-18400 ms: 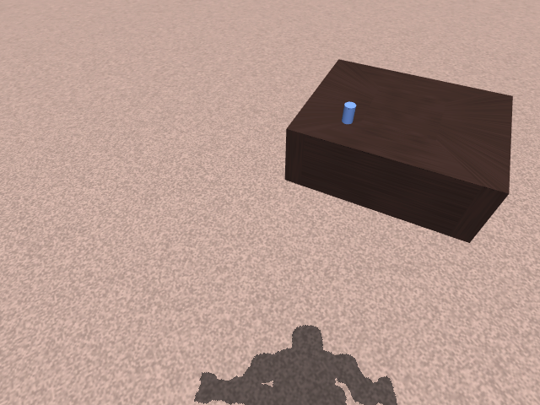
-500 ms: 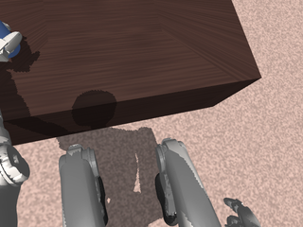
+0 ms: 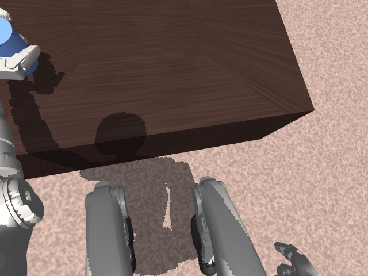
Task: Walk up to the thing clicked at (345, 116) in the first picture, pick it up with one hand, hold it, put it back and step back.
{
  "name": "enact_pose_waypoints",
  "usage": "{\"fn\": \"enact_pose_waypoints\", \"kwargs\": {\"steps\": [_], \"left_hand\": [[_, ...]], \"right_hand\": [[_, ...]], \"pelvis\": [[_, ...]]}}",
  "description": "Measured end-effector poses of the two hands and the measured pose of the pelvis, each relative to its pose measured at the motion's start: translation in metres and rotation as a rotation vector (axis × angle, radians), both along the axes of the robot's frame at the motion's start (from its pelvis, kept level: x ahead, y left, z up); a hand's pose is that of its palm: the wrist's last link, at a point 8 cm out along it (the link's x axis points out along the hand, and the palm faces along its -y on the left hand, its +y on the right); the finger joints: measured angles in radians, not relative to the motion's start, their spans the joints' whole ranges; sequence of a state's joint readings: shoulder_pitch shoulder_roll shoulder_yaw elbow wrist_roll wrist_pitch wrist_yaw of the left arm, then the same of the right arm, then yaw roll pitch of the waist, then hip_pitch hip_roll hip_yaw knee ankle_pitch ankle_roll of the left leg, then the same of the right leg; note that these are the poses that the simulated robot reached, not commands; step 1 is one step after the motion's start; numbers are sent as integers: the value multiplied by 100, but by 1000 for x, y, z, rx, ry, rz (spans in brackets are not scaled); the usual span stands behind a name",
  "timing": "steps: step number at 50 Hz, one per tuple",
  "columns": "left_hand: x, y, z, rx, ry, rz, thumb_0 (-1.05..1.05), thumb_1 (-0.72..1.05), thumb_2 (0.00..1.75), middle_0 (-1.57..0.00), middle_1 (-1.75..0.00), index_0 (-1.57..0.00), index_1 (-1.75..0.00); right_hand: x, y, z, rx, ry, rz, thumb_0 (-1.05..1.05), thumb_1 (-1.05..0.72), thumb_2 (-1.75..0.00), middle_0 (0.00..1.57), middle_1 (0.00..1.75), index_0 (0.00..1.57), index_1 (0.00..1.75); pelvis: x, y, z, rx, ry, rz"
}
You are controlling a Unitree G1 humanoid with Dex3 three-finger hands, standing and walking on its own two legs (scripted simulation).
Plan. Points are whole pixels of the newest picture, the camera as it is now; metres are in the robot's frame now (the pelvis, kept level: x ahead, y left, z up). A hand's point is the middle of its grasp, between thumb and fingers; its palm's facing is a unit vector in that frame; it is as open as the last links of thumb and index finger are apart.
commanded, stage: settle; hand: left
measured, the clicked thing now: (9, 49) +0.52 +0.29 +0.03
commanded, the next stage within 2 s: lift in 0.26 s
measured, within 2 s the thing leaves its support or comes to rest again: neither
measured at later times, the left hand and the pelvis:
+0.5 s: hand out of the picture +0.52 +0.29 +0.06, palm faces +0.26 -0.96 -0.03, open 8.3 cm; pelvis +0.01 +0.00 +0.03, yaw +1 degrees
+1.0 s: hand out of the picture +0.46 +0.28 +0.15, palm faces +0.26 -0.96 -0.03, open 8.3 cm; pelvis +0.02 +0.01 +0.11, yaw +4 degrees
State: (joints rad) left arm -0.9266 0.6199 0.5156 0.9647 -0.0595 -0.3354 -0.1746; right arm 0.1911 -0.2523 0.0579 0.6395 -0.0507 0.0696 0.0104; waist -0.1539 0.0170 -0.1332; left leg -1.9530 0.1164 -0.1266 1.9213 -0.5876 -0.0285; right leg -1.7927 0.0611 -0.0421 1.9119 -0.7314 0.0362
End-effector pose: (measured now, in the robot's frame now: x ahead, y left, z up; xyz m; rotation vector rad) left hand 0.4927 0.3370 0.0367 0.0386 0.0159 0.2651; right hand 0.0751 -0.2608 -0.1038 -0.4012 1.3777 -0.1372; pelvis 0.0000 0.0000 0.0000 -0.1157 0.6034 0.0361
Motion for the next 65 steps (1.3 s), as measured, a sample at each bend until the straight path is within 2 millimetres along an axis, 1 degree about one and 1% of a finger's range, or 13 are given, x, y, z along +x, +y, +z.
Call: {"fn": "enact_pose_waypoints", "kwargs": {"steps": [15, 23, 32, 37, 43, 56, 61, 65], "left_hand": [[-1, -4, 15, -8, 0, -1, -2, -29, 105, -87, -122, -90, -122], [-3, -4, 22, -11, 2, -3, -2, -29, 106, -87, -122, -90, -122], [-10, -3, 40, -7, -2, 6, -2, -30, 106, -87, -122, -90, -121], [-20, -5, 57, -8, -2, -2, -2, -30, 106, -88, -121, -91, -121], [-38, -7, 81, -10, 1, 4, -2, -30, 106, -88, -121, -91, -121], [-89, -19, 145, -18, 1, -2, -2, -30, 107, -87, -122, -91, -121], [-103, -24, 168, -22, -2, -2, -2, -30, 107, -87, -122, -91, -121], [-111, -28, 183, -29, -5, 2, -2, -30, 107, -87, -122, -91, -121]], "right_hand": [[7, 4, 15, 13, -7, 9, 1, -88, -89, 20, 30, 20, 30], [12, 6, 26, 11, -15, 9, 1, -89, -89, 20, 30, 20, 30], [19, 10, 40, 19, -28, 4, 1, -91, -90, 20, 30, 20, 30], [26, 15, 54, 30, -55, 5, 1, -91, -90, 20, 30, 20, 30], [39, 21, 76, 43, -102, 5, 1, -91, -90, 20, 30, 20, 30], [77, 32, 140, 71, -233, 32, 1, -91, -90, 20, 30, 20, 30], [92, 34, 163, 78, -283, 49, 1, -91, -90, 20, 30, 20, 30], [100, 35, 179, 87, -312, 61, 1, -91, -90, 20, 30, 20, 30]], "pelvis": [[4, 1, 18, 4, 0, 7], [7, 2, 29, 4, -2, 11], [11, 5, 44, 3, -20, 20], [13, 7, 59, 3, -41, 26], [16, 8, 82, 6, -76, 39], [27, 11, 142, 29, -179, 71], [31, 12, 163, 42, -220, 81], [33, 11, 177, 52, -251, 85]]}}
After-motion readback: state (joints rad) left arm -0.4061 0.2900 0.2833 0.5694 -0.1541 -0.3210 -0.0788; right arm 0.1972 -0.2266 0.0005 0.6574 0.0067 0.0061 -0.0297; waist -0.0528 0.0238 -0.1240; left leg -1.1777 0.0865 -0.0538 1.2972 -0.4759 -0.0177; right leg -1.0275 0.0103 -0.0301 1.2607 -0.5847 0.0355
